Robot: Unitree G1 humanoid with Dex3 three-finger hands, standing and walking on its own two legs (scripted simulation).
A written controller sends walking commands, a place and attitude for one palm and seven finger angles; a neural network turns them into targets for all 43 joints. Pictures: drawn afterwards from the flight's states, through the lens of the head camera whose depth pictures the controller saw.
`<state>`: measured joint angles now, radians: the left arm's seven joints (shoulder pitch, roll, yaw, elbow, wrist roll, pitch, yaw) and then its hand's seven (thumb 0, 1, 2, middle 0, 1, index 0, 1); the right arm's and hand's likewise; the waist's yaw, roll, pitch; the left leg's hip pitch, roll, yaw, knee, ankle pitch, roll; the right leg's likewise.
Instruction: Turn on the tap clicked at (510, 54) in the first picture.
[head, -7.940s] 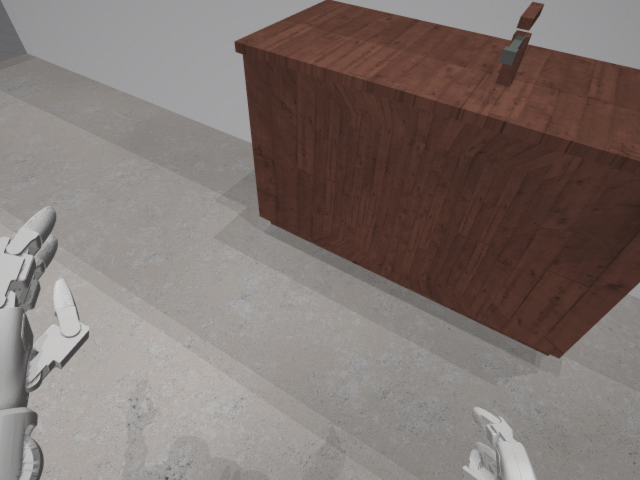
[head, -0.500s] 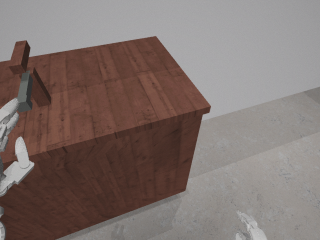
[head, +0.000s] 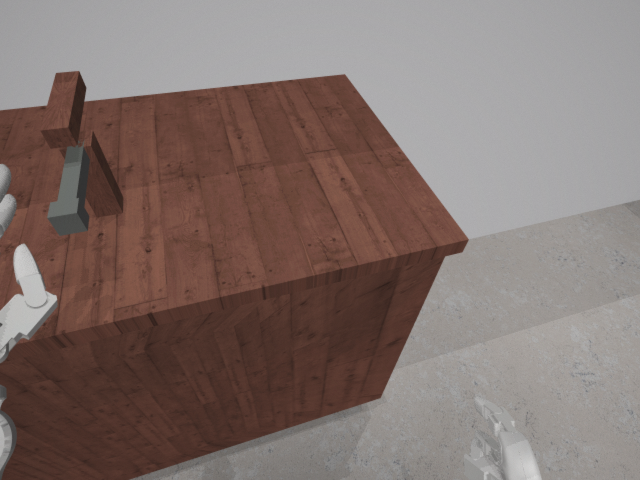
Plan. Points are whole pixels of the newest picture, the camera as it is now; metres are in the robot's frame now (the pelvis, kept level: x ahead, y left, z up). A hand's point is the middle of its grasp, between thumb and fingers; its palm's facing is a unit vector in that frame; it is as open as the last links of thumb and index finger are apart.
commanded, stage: come to a stop and stand still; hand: left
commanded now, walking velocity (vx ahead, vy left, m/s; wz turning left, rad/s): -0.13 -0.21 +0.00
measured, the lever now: (69, 216) +0.33 +0.31 +0.16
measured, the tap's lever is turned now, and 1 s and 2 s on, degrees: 0 0 0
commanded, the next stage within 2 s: look again from close up in 1.32 s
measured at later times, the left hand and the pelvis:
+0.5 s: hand (63, 305) +0.22 +0.25 +0.17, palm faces +0.38 -0.85 -0.37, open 7.4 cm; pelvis -0.02 +0.01 +0.01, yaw -2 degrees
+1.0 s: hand (33, 310) +0.22 +0.29 +0.16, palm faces +0.40 -0.85 -0.33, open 7.4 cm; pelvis -0.01 +0.03 +0.01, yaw +0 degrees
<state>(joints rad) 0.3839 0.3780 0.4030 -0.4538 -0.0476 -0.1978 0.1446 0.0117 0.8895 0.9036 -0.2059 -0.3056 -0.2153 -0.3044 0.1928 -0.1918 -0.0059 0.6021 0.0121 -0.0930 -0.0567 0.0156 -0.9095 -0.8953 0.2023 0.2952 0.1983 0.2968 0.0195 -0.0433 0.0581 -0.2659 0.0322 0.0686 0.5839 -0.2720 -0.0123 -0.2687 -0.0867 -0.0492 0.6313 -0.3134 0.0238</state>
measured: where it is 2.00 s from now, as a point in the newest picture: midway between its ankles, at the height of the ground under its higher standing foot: outside the picture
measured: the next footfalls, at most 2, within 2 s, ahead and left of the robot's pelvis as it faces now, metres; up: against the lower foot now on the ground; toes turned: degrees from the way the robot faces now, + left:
none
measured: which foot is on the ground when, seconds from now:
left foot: down 0.00-1.00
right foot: down 0.00-1.00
